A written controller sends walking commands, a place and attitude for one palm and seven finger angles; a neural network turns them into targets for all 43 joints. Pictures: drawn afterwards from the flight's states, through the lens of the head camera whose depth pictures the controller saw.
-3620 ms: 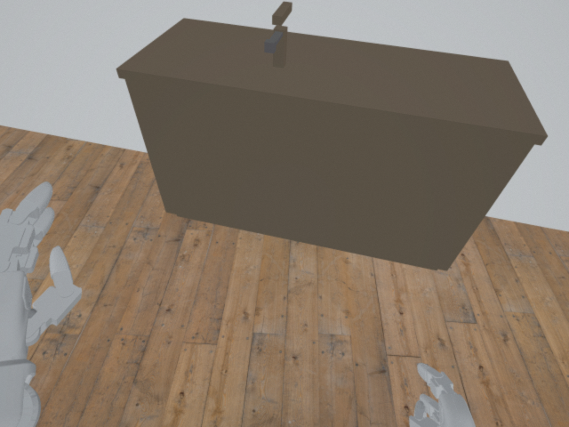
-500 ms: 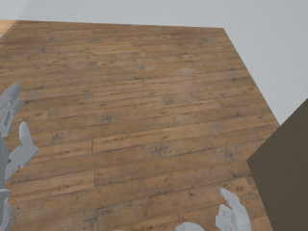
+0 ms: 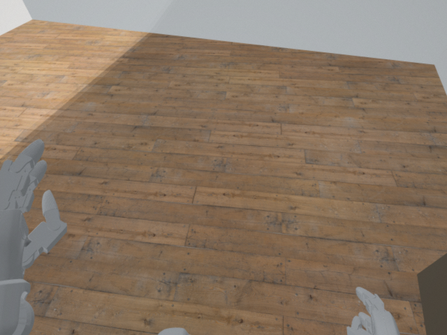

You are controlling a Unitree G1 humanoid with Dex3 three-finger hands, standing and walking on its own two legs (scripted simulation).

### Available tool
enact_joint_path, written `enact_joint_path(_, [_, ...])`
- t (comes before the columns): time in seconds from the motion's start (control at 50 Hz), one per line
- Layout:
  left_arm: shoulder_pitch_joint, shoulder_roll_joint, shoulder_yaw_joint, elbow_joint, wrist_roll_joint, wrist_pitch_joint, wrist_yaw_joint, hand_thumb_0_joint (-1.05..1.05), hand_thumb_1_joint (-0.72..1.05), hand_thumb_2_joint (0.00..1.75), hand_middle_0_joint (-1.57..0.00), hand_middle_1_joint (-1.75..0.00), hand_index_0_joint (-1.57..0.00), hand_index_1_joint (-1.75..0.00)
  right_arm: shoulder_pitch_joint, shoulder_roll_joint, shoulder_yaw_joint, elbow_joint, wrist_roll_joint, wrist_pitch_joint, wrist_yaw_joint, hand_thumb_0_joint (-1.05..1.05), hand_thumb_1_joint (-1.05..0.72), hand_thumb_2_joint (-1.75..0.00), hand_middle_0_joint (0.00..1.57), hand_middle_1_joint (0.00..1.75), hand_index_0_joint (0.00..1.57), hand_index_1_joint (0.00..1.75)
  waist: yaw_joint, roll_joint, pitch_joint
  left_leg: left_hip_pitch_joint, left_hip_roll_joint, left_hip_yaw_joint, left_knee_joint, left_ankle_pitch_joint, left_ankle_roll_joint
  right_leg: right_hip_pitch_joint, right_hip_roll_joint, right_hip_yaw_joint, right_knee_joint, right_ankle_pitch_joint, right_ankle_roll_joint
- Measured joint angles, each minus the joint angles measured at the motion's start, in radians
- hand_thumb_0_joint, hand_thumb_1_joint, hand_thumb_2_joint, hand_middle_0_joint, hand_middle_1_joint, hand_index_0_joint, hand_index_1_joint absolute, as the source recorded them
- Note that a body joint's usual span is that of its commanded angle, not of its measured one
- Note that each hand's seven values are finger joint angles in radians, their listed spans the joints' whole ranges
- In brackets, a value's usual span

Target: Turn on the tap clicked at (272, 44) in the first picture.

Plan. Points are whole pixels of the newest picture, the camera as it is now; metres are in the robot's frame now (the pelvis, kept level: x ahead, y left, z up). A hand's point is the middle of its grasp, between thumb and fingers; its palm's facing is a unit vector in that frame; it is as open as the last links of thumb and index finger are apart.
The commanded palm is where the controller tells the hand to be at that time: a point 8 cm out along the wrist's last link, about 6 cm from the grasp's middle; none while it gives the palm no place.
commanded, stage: walk to a spot facing it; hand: left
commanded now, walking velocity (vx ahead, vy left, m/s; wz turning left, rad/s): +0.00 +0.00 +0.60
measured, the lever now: out of the picture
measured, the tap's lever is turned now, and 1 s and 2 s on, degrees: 0 0 0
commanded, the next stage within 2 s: turn to face it in 1.48 s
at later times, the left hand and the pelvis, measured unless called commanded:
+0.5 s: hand out of the picture +0.09 +0.29 +0.19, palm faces +0.64 -0.65 -0.42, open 7.4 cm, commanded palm +0.05 +0.31 +0.17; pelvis -0.04 +0.00 +0.00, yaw +15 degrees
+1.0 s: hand out of the picture +0.11 +0.34 +0.17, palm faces +0.77 -0.52 -0.38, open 7.4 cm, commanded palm +0.06 +0.35 +0.17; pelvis +0.03 +0.03 -0.02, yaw +26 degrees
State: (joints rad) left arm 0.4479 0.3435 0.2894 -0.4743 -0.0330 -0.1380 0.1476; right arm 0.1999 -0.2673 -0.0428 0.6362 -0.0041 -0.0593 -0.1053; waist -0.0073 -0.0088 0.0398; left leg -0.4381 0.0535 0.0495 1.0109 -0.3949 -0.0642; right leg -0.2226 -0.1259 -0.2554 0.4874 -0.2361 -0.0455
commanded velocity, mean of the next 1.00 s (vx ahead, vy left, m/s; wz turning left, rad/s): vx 0.34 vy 0.00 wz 0.40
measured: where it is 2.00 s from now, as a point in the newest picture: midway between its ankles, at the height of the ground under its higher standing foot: outside the picture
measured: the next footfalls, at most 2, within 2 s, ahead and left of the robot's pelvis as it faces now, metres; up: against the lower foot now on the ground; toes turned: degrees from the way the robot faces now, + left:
left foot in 0.16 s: -0.02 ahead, +0.16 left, +0.00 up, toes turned +11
right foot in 0.54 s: +0.06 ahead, -0.09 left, +0.00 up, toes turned +8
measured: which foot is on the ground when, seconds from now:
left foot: up 0.00-0.14, down 0.16-0.54, up 0.56-0.98, down 1.00-1.00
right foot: down 0.00-0.16, up 0.18-0.52, down 0.54-1.00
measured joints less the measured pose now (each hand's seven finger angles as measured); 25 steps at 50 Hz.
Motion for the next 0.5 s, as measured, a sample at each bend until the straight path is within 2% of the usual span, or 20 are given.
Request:
enact_joint_path(0.1, [0.024,0.056,0.074,-0.123,-0.009,-0.032,0.024,0.02,0.89,0.9,-0.22,-0.31,-0.21,-0.3,-0.002,-0.011,-0.021,-0.057,-0.004,0.01,0.0,0.02,-0.9,-0.9,0.2,0.3,0.2,0.3,0.002,-0.019,-0.005,0.125,0.011,0.032,-0.268,-0.055,0.023,-0.073,-0.022,-0.043,0.046,0.005,0.003])
enact_joint_path(0.16, [0.036,0.066,0.104,-0.163,-0.022,-0.041,0.034,0.02,0.89,0.9,-0.21,-0.31,-0.21,-0.3,0.004,-0.012,-0.017,-0.088,-0.002,0.017,0.009,0.02,-0.9,-0.9,0.2,0.3,0.2,0.3,0.003,-0.027,-0.017,0.209,-0.006,0.049,-0.448,0.006,0.05,-0.133,-0.057,-0.061,0.142,-0.026,0.021])
enact_joint_path(0.18, [0.032,0.07,0.112,-0.161,-0.026,-0.045,0.036,0.02,0.89,0.9,-0.21,-0.31,-0.21,-0.3,0.0,0.003,-0.013,-0.088,-0.001,0.015,0.01,0.02,-0.9,-0.9,0.2,0.3,0.2,0.3,0.004,-0.049,-0.013,0.206,-0.025,0.051,-0.449,0.049,0.055,-0.162,-0.074,-0.032,0.212,-0.07,0.041])
enact_joint_path(0.2, [0.026,0.066,0.112,-0.147,-0.025,-0.049,0.036,0.02,0.89,0.9,-0.21,-0.31,-0.21,-0.3,-0.002,0.021,-0.008,-0.083,0.0,0.01,0.013,0.02,-0.9,-0.9,0.2,0.3,0.2,0.3,0.008,-0.061,-0.007,0.201,-0.035,0.047,-0.426,0.059,0.06,-0.193,-0.064,0.02,0.311,-0.157,0.062])
enact_joint_path(0.24, [0.02,0.053,0.103,-0.101,-0.001,-0.058,0.023,0.02,0.89,0.9,-0.21,-0.31,-0.21,-0.3,0.007,0.062,0.011,-0.062,0.003,-0.005,0.026,0.02,-0.9,-0.9,0.2,0.3,0.2,0.3,0.005,-0.052,-0.016,0.199,-0.031,0.017,-0.411,0.059,0.065,-0.257,-0.016,0.094,0.528,-0.245,0.081])
enact_joint_path(0.26, [0.016,0.049,0.096,-0.081,0.01,-0.057,0.014,0.02,0.89,0.9,-0.21,-0.3,-0.21,-0.3,0.017,0.083,0.022,-0.051,0.006,-0.01,0.035,0.02,-0.9,-0.9,0.2,0.3,0.2,0.3,0.001,-0.044,-0.024,0.2,-0.027,-0.006,-0.419,0.065,0.066,-0.283,0.003,0.114,0.606,-0.244,0.089])
enact_joint_path(0.3, [0.005,0.037,0.075,-0.065,0.022,-0.05,0.0,0.02,0.89,0.9,-0.21,-0.3,-0.2,-0.3,0.037,0.118,0.043,-0.032,0.013,-0.02,0.053,0.02,-0.9,-0.9,0.2,0.3,0.2,0.3,0.005,-0.029,-0.034,0.21,-0.022,-0.047,-0.45,0.088,0.067,-0.313,0.024,0.137,0.672,-0.202,0.103])
enact_joint_path(0.38, [0.008,0.01,0.047,-0.086,0.021,-0.06,-0.007,0.02,0.89,0.9,-0.21,-0.3,-0.2,-0.3,0.058,0.16,0.08,-0.008,0.012,-0.042,0.072,0.02,-0.9,-0.9,0.2,0.3,0.21,0.3,0.028,0.002,-0.033,0.229,-0.017,-0.099,-0.508,0.131,0.061,-0.301,0.034,0.152,0.582,-0.143,0.116])
enact_joint_path(0.5, [-0.001,0.027,0.063,-0.016,0.017,-0.067,-0.008,0.02,0.89,0.9,-0.21,-0.3,-0.2,-0.3,0.047,0.164,0.1,0.013,0.002,-0.041,0.064,0.02,-0.89,-0.9,0.21,0.3,0.21,0.3,0.059,0.054,-0.037,0.217,-0.018,-0.134,-0.505,0.124,0.061,-0.132,0.072,0.128,0.24,-0.18,0.116])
